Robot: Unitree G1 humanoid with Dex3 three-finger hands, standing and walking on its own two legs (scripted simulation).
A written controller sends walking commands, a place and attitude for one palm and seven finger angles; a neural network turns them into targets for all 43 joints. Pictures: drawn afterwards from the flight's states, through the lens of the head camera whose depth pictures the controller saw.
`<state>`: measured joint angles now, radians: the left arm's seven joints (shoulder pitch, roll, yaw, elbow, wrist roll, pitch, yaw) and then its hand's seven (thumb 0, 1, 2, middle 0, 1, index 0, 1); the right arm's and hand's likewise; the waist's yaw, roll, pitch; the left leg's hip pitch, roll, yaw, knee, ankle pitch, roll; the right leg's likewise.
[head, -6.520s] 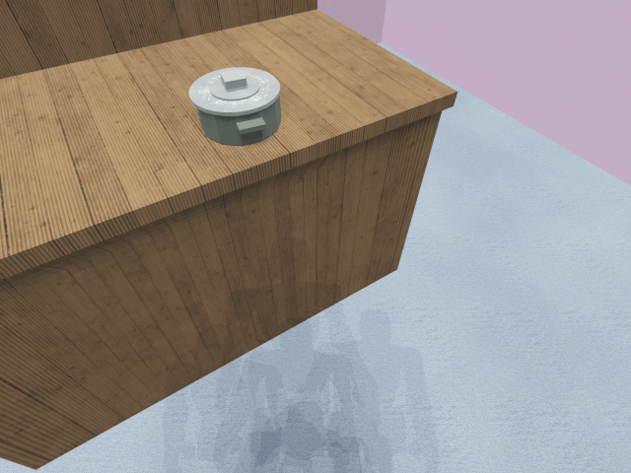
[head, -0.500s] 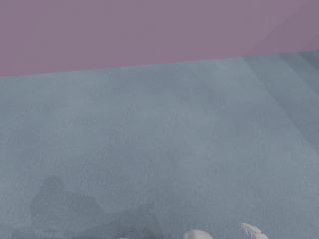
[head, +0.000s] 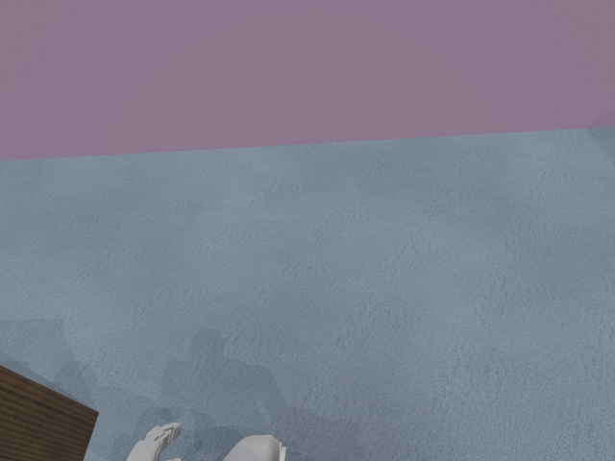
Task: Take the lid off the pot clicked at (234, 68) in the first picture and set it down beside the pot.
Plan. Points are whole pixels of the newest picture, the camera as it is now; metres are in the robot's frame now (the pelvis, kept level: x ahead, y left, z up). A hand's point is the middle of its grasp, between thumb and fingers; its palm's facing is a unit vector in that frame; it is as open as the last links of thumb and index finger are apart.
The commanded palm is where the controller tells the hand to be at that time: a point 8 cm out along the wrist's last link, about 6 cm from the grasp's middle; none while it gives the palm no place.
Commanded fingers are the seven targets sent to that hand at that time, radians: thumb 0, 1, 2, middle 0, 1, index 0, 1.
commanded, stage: turn to face it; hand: left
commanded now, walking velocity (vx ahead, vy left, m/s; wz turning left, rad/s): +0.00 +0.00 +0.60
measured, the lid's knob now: out of the picture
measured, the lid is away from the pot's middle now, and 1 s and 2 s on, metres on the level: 0.00 0.00 0.00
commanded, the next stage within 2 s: none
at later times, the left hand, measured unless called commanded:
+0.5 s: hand out of the picture -0.03 +0.29 -0.17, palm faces +0.34 -0.91 -0.25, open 7.4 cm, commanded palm none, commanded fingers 0.00 0.90 0.90 -0.20 -0.30 -0.20 -0.30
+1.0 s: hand out of the picture +0.00 +0.22 -0.13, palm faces +0.53 -0.79 -0.31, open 7.4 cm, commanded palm none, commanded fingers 0.00 0.90 0.90 -0.20 -0.30 -0.20 -0.30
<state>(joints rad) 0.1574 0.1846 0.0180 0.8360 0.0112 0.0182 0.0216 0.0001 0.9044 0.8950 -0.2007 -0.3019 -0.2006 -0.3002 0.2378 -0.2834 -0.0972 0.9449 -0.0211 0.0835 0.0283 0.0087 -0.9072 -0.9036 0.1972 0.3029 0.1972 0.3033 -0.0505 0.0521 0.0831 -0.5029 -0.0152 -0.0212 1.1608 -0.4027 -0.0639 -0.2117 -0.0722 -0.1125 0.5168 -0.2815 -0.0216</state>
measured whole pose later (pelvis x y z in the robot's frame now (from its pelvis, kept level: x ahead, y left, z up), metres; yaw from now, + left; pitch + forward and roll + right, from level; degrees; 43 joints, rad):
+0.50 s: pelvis -0.02 +0.05 +0.00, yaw +17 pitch -1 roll -1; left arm 0.23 0.30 0.07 0.92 0.02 0.07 0.00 0.00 0.91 0.90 -0.20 -0.30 -0.20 -0.30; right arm 0.13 -0.23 -0.04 0.88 -0.01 0.03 0.01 0.00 -0.90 -0.90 0.20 0.30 0.20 0.30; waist 0.03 -0.05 0.08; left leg -0.24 -0.03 0.02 0.50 -0.25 0.06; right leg -0.49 -0.11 -0.03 1.14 -0.38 0.10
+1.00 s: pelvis +0.01 -0.01 +0.00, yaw +35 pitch -1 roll +2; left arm 0.17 0.18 0.02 0.84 0.01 0.02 0.02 0.00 0.90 0.90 -0.20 -0.30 -0.20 -0.30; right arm 0.24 -0.28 -0.10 0.95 -0.02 0.08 0.03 0.01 -0.91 -0.90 0.20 0.30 0.20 0.30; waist -0.05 0.06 0.08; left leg -0.51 -0.02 -0.04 1.15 -0.39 -0.06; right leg -0.20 -0.06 -0.11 0.51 -0.29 -0.03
